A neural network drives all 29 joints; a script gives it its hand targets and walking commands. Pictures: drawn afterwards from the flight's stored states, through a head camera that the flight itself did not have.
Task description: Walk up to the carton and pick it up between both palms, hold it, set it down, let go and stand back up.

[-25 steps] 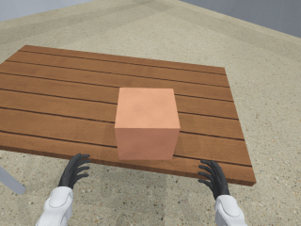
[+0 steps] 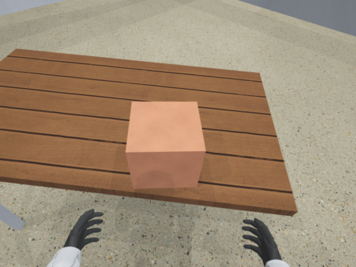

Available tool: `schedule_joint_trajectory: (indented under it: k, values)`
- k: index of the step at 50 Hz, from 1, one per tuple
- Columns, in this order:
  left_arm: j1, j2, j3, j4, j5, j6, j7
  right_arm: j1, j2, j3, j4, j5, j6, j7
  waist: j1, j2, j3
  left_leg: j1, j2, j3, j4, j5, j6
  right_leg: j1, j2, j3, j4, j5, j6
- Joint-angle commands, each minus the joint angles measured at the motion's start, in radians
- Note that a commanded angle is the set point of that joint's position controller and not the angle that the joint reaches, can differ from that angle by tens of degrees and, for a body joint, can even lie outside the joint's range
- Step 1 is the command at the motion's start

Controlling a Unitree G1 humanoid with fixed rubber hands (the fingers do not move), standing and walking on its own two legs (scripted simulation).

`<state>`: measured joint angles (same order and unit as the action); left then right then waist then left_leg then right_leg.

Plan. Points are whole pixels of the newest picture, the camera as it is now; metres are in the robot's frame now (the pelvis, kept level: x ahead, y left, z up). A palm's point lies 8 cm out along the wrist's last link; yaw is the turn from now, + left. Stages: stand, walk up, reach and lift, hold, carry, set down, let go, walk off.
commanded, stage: set down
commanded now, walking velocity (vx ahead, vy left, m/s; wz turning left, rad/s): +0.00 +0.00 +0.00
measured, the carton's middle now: (165, 145) +0.43 +0.06 -0.01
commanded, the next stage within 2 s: let go in 0.20 s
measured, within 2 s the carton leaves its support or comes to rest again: neither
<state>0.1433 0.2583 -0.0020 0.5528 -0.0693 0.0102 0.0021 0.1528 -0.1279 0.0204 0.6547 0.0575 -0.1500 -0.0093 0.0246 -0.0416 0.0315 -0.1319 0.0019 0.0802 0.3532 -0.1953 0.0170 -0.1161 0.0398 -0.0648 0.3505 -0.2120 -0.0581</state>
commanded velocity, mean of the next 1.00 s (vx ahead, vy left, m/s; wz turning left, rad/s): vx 0.00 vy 0.00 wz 0.00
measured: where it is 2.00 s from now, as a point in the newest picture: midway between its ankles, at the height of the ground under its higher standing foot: outside the picture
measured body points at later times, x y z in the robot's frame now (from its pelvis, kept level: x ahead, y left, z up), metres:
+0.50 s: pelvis +0.00 +0.00 +0.00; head +0.01 +0.01 +0.45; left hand +0.17 +0.23 -0.09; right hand +0.16 -0.23 -0.09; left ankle +0.00 +0.10 -0.75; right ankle -0.01 -0.08 -0.75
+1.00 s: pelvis -0.01 +0.00 -0.01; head +0.00 +0.00 +0.44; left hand +0.11 +0.25 -0.12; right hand +0.07 -0.25 -0.14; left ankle +0.00 +0.10 -0.75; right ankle -0.01 -0.08 -0.75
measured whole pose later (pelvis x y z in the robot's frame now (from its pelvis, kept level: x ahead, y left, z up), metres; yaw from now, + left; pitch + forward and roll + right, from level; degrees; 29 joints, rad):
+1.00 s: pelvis -0.01 +0.00 -0.01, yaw -3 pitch +1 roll +0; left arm 0.32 0.23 0.02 0.66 0.03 -0.01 0.00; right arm 0.28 -0.23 -0.05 0.80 -0.04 0.03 0.02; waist 0.01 0.02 -0.01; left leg -0.25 0.04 0.12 0.52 -0.28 0.02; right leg -0.24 0.06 -0.03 0.49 -0.26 -0.06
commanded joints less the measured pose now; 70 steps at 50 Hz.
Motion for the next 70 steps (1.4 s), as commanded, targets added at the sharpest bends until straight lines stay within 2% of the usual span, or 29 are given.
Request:
schedule_joint_trajectory:
  k: [1,9,15,17,21,25,29,34,35,36,37,38,39,40,41,42,44,45,48,49,50,51,58,59,61,62,65,69,70]
  values:
    - [-0.034,0.114,0.062,-0.11,0.033,0.0,-0.012,-0.05,-0.098,-0.022,-0.07,-0.008,-0.05,-0.008,0.004,0.059,-0.114,0.137,0.01,-0.054,0.01,0.289,-0.023,-0.034,-0.066,0.079,-0.076,0.199,0.036]
    - [-0.006,0.086,0.049,-0.13,0.059,0.042,-0.017,-0.022,-0.127,-0.047,-0.031,-0.033,-0.058,0.003,-0.015,0.051,-0.064,0.175,0.022,-0.06,0.02,0.325,-0.03,-0.082,-0.048,0.053,-0.085,0.184,0.028]
    - [-0.05,0.068,0.01,-0.188,0.056,0.043,0.024,-0.068,-0.159,-0.098,-0.008,-0.07,-0.084,0.042,-0.032,0.066,-0.076,0.14,0.053,-0.056,0.016,0.217,-0.03,-0.121,-0.042,0.041,-0.058,0.096,0.008]
    - [-0.055,0.067,0.003,-0.202,0.048,0.034,0.042,-0.077,-0.159,-0.105,-0.011,-0.07,-0.093,0.054,-0.031,0.054,-0.089,0.12,0.057,-0.052,0.015,0.179,-0.026,-0.117,-0.049,0.049,-0.053,0.086,0.006]
    - [-0.017,0.076,0.024,-0.158,0.051,0.043,0.041,-0.039,-0.152,-0.084,0.003,-0.058,-0.095,0.054,-0.024,0.008,-0.108,0.113,0.028,-0.046,0.029,0.184,-0.016,-0.069,-0.067,0.077,-0.047,0.203,0.027]
    - [0.006,0.074,0.043,-0.131,0.073,0.06,0.031,-0.023,-0.163,-0.067,0.018,-0.046,-0.097,0.051,-0.014,0.021,-0.108,0.112,0.009,-0.048,0.027,0.193,-0.017,-0.039,-0.074,0.088,-0.042,0.27,0.038]
    - [-0.012,0.065,0.041,-0.136,0.08,0.079,0.033,-0.031,-0.167,-0.067,0.001,-0.047,-0.088,0.055,-0.012,0.037,-0.071,0.102,0.014,-0.044,0.012,0.157,-0.015,-0.068,-0.072,0.085,-0.053,0.201,0.03]
    - [-0.044,0.062,0.031,-0.162,0.07,0.096,0.038,-0.036,-0.161,-0.076,-0.033,-0.056,-0.069,0.059,-0.018,0.027,-0.042,0.087,0.022,-0.034,0.003,0.093,-0.008,-0.101,-0.075,0.09,-0.061,0.12,0.028]
    - [0.002,0.082,0.052,-0.195,0.11,0.044,0.07,-0.059,-0.154,-0.071,-0.158,-0.006,-0.053,0.08,-0.069,0.076,-0.093,0.103,0.025,-0.076,0.011,0.084,-0.003,-0.132,-0.083,0.102,-0.063,0.097,0.038]
    - [0.094,0.113,0.064,-0.057,0.141,0.002,0.019,0.051,-0.243,-0.098,0.063,-0.103,0.068,0.026,0.017,0.265,-0.033,-0.028,0.148,-0.094,0.034,0.133,0.009,-0.117,-0.116,0.132,0.002,0.094,0.029]
    - [0.158,0.111,0.064,-0.043,0.128,-0.01,0.001,0.07,-0.251,-0.108,0.025,-0.136,0.122,0.015,0.002,0.23,-0.029,-0.057,0.147,-0.097,0.034,-0.012,0.012,-0.116,-0.113,0.146,0.003,0.057,0.029]
    - [0.142,0.097,0.061,-0.043,0.123,-0.021,-0.005,0.04,-0.242,-0.107,0.006,-0.137,0.144,0.014,0.006,0.177,-0.017,-0.043,0.14,-0.087,0.05,-0.05,0.006,-0.149,-0.114,0.164,0.007,0.112,0.022]
    - [0.087,0.102,0.062,-0.05,0.122,-0.033,-0.007,0.091,-0.225,-0.103,-0.003,-0.123,0.151,0.008,-0.041,0.087,-0.07,-0.057,0.136,-0.087,0.063,-0.009,0.003,-0.089,-0.123,0.163,0.036,0.214,0.015]
    - [0.051,0.088,0.061,-0.055,0.114,-0.04,-0.012,0.127,-0.218,-0.097,0.013,-0.109,0.152,0.008,-0.047,0.027,-0.121,-0.075,0.125,-0.076,0.08,-0.008,-0.002,-0.051,-0.122,0.166,0.05,0.272,0.003]
    - [0.039,0.074,0.057,-0.05,0.111,-0.043,-0.013,0.15,-0.214,-0.097,0.028,-0.094,0.153,0.009,-0.052,-0.03,-0.133,-0.102,0.111,-0.067,0.092,-0.053,-0.006,-0.042,-0.124,0.172,0.043,0.257,-0.003]
    - [0.072,0.069,0.054,-0.041,0.105,-0.043,-0.012,0.121,-0.222,-0.099,0.027,-0.09,0.156,0.012,-0.03,-0.069,-0.12,-0.076,0.102,-0.057,0.119,-0.083,-0.008,-0.105,-0.13,0.193,0.02,0.232,-0.009]
    - [0.099,0.048,0.047,-0.018,0.1,-0.048,-0.005,0.085,-0.22,-0.101,0.027,-0.096,0.157,0.024,-0.036,-0.091,-0.101,-0.026,0.103,-0.059,0.125,-0.04,-0.007,-0.195,-0.133,0.204,0.028,0.228,-0.009]
    - [0.118,0.051,0.047,-0.012,0.098,-0.053,-0.003,0.087,-0.213,-0.101,0.035,-0.096,0.156,0.026,-0.028,-0.088,-0.085,-0.032,0.107,-0.061,0.132,-0.029,-0.006,-0.206,-0.134,0.214,0.016,0.222,-0.009]
    - [0.137,0.068,0.052,0.004,0.1,-0.056,0.005,0.114,-0.211,-0.101,0.068,-0.097,0.153,0.026,-0.032,-0.016,-0.1,-0.043,0.102,-0.057,0.123,-0.007,0.004,-0.186,-0.136,0.228,0.033,0.214,-0.013]
    - [0.15,0.055,0.051,0.01,0.097,-0.055,0.007,0.115,-0.219,-0.103,0.071,-0.099,0.15,0.023,-0.029,0.026,-0.103,-0.031,0.112,-0.061,0.112,0.004,0.008,-0.188,-0.131,0.219,0.047,0.218,-0.011]
    - [0.14,0.049,0.051,0.011,0.097,-0.054,0.007,0.123,-0.221,-0.102,0.081,-0.098,0.149,0.022,-0.036,0.038,-0.104,-0.037,0.117,-0.064,0.102,0.015,0.012,-0.18,-0.127,0.213,0.055,0.225,-0.01]
    - [0.157,0.055,0.051,0.015,0.096,-0.055,0.008,0.122,-0.212,-0.1,0.089,-0.097,0.147,0.019,-0.026,0.069,-0.106,-0.038,0.118,-0.064,0.1,0.018,0.018,-0.171,-0.123,0.211,0.059,0.235,-0.008]
    - [0.217,0.055,0.052,0.076,0.101,-0.048,0.014,0.188,-0.199,-0.093,0.15,-0.088,0.149,0.007,-0.026,0.056,-0.041,-0.077,0.124,-0.07,0.046,-0.044,0.031,-0.194,-0.104,0.215,0.048,0.105,-0.004]
    - [0.214,0.055,0.051,0.079,0.101,-0.049,0.017,0.19,-0.196,-0.092,0.147,-0.088,0.148,0.007,-0.029,0.038,-0.051,-0.068,0.125,-0.067,0.048,-0.043,0.034,-0.195,-0.103,0.215,0.046,0.101,-0.001]
    - [0.212,0.047,0.05,0.09,0.103,-0.048,0.019,0.194,-0.198,-0.092,0.16,-0.091,0.146,0.002,-0.032,0.062,-0.03,-0.078,0.123,-0.069,0.038,-0.044,0.035,-0.199,-0.105,0.221,0.046,0.101,0.0]
    - [0.212,0.037,0.05,0.097,0.101,-0.049,0.02,0.205,-0.197,-0.091,0.172,-0.09,0.146,-0.001,-0.032,0.042,-0.02,-0.086,0.128,-0.073,0.03,-0.038,0.035,-0.197,-0.102,0.216,0.044,0.098,0.002]
    - [0.227,0.028,0.047,0.123,0.098,-0.048,0.023,0.206,-0.192,-0.09,0.189,-0.089,0.147,-0.005,-0.03,0.031,-0.008,-0.082,0.13,-0.075,0.022,-0.039,0.039,-0.203,-0.095,0.214,0.04,0.094,0.003]
    - [0.234,0.019,0.046,0.153,0.095,-0.045,0.025,0.217,-0.187,-0.088,0.22,-0.085,0.148,-0.006,-0.036,0.033,-0.007,-0.065,0.132,-0.07,0.007,-0.073,0.04,-0.229,-0.095,0.218,0.033,0.055,0.004]
    - [0.235,0.014,0.045,0.158,0.095,-0.046,0.026,0.221,-0.194,-0.089,0.223,-0.086,0.149,-0.008,-0.034,0.051,-0.008,-0.06,0.132,-0.071,0.001,-0.083,0.044,-0.235,-0.089,0.216,0.034,0.047,0.007]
